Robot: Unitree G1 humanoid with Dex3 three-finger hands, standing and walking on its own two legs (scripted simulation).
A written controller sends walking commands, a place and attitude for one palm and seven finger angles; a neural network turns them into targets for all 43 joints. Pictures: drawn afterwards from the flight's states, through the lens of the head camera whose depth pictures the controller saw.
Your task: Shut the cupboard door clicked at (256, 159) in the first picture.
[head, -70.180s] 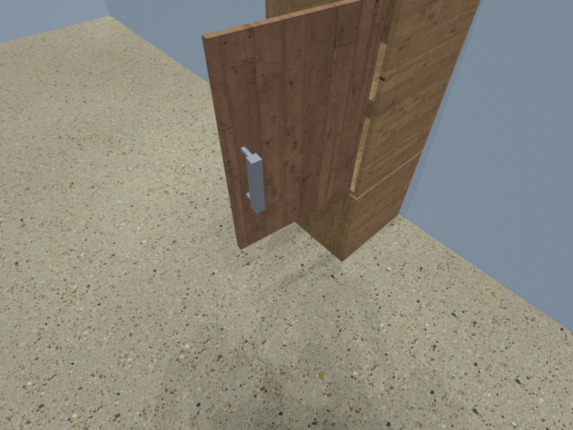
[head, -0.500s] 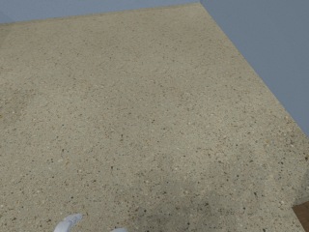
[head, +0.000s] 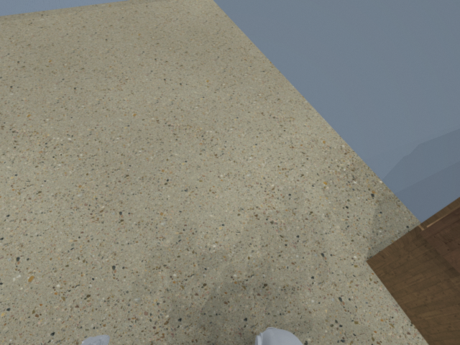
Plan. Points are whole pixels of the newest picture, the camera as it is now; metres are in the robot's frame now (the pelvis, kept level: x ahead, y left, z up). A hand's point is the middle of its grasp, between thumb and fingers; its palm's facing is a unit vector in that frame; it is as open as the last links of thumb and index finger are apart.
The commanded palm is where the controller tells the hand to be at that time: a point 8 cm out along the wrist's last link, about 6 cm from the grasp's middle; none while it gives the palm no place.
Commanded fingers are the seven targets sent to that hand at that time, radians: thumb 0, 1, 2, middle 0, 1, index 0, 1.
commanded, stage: turn to face it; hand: left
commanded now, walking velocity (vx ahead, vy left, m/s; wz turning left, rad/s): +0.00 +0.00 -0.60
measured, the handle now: out of the picture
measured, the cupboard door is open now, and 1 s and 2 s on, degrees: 4 4 4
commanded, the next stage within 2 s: take the last steps up to it in 1.50 s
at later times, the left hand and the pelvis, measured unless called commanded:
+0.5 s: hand (159, 323) +0.17 +0.15 -0.17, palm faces -0.26 -0.95 -0.20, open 7.4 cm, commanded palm none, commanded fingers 0.00 0.90 0.90 -0.20 -0.30 -0.20 -0.30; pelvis +0.03 -0.02 -0.01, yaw -17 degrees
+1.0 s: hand (206, 285) +0.25 +0.06 -0.15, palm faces -0.54 -0.79 -0.28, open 7.4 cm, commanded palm none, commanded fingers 0.00 0.90 0.90 -0.20 -0.30 -0.20 -0.30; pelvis +0.04 -0.05 -0.01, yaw -35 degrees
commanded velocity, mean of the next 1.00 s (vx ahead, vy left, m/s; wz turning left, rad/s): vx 0.00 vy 0.00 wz -0.60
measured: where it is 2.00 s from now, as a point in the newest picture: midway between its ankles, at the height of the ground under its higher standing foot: outside the picture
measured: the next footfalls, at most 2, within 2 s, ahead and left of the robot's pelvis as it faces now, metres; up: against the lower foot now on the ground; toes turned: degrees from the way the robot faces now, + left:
right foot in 0.18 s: +0.03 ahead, -0.15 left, +0.00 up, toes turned -11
left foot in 0.52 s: +0.13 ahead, +0.09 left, +0.00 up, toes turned -14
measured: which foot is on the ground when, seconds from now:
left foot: down 0.00-0.16, up 0.18-0.50, down 0.52-0.86, up 0.88-1.00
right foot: up 0.00-0.16, down 0.18-0.52, up 0.54-0.84, down 0.86-1.00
